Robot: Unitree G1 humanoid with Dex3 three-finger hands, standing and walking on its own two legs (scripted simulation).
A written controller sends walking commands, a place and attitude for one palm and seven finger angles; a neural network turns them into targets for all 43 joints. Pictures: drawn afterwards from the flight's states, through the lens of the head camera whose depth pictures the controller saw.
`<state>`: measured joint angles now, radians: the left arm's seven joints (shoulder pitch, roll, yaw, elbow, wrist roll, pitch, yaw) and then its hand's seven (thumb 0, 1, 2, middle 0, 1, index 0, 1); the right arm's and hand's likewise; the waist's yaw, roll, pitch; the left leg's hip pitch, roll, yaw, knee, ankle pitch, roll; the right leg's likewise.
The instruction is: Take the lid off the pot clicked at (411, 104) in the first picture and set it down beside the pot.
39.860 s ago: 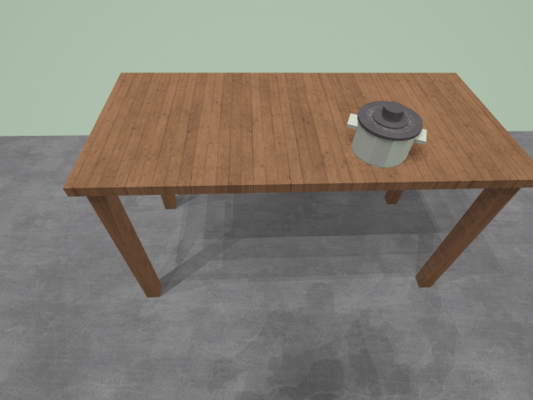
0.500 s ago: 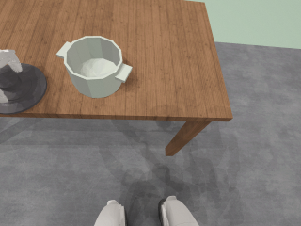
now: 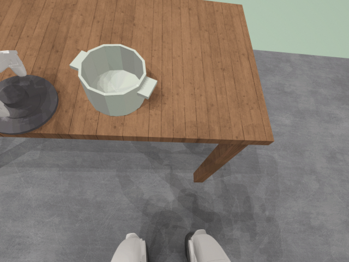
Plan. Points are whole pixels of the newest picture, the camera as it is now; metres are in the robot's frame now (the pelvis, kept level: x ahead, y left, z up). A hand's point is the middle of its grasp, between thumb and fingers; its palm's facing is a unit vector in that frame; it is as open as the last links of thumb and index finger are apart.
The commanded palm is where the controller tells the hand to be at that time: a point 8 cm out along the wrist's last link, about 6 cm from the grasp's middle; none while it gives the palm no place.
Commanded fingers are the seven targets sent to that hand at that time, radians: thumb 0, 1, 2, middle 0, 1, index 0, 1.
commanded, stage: raise the empty hand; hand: left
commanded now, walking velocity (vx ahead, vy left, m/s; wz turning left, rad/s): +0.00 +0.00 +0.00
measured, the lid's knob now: (14, 96) +0.49 +0.34 -0.01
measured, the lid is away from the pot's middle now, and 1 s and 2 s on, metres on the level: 0.23 0.23 0.23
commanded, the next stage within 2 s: draw the hand back to the body in 1.12 s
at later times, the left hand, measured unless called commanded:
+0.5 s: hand out of the picture +0.46 +0.35 +0.09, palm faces -0.46 -0.10 -0.88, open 10.9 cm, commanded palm +0.51 +0.35 +0.15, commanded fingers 0.00 0.12 0.37 -0.27 -1.00 -0.27 -1.00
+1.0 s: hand out of the picture +0.47 +0.35 +0.15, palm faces -0.41 -0.09 -0.91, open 10.9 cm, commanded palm +0.50 +0.34 +0.20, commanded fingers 0.00 0.12 0.37 -0.27 -1.00 -0.27 -1.00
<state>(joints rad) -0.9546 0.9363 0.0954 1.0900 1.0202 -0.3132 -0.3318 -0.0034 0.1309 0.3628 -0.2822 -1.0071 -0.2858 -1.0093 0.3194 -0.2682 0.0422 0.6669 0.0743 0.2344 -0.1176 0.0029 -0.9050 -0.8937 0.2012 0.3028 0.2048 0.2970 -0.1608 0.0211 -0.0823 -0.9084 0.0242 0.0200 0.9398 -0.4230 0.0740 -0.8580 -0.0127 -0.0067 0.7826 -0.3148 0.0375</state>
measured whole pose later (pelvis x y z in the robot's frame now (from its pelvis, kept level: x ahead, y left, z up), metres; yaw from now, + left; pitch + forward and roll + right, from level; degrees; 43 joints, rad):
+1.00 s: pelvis +0.01 +0.00 +0.03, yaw +1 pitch +15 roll -4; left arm -1.02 0.90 0.00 1.09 0.99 -0.23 -0.42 0.00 0.13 0.37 -0.28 -1.01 -0.29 -1.01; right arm 0.34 -0.28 0.02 0.69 0.10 0.20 -0.09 0.00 -0.91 -0.89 0.20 0.30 0.20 0.30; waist -0.12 0.03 -0.09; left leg -0.64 0.00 0.04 0.74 -0.36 0.08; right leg -0.60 -0.03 0.01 0.59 -0.26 0.03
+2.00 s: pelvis +0.05 -0.03 +0.05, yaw +2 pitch +4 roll -2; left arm -0.53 0.54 0.33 0.64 0.06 -0.10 0.05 0.00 0.17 0.40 -0.28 -0.96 -0.28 -0.96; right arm 0.29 -0.23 0.05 0.62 0.05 0.01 -0.08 0.01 -0.91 -0.89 0.20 0.30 0.20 0.30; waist -0.05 0.00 -0.01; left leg -0.26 0.02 0.03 0.50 -0.32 0.02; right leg -0.24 -0.02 -0.01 0.41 -0.24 0.02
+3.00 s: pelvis +0.02 -0.07 +0.06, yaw +3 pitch -5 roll +0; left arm 0.20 0.33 0.32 -0.12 -0.08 -0.08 0.11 0.01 0.88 0.90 -0.20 -0.31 -0.21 -0.31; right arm 0.18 -0.23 0.03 0.67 0.03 -0.13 -0.08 0.01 -0.91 -0.89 0.20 0.30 0.20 0.30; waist 0.04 0.07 0.03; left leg -0.07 0.04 0.01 0.40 -0.25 -0.02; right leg -0.08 0.00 -0.03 0.38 -0.21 -0.01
